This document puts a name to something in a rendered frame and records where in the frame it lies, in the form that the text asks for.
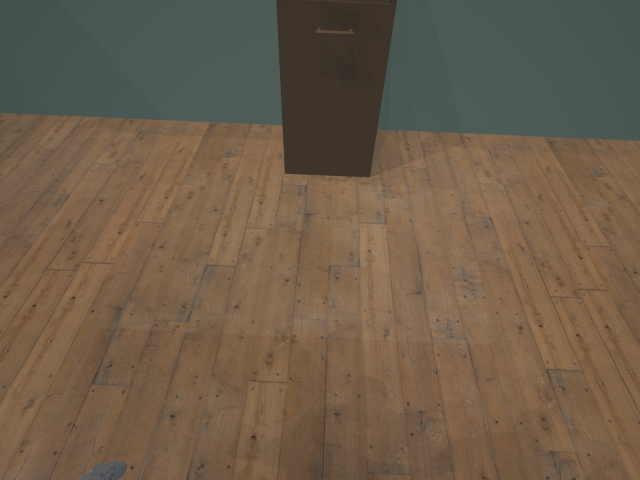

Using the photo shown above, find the cabinet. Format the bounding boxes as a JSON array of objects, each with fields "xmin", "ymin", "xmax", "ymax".
[{"xmin": 276, "ymin": 0, "xmax": 397, "ymax": 177}]

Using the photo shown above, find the handle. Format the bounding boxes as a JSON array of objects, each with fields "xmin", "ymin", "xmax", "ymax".
[{"xmin": 316, "ymin": 30, "xmax": 354, "ymax": 41}]

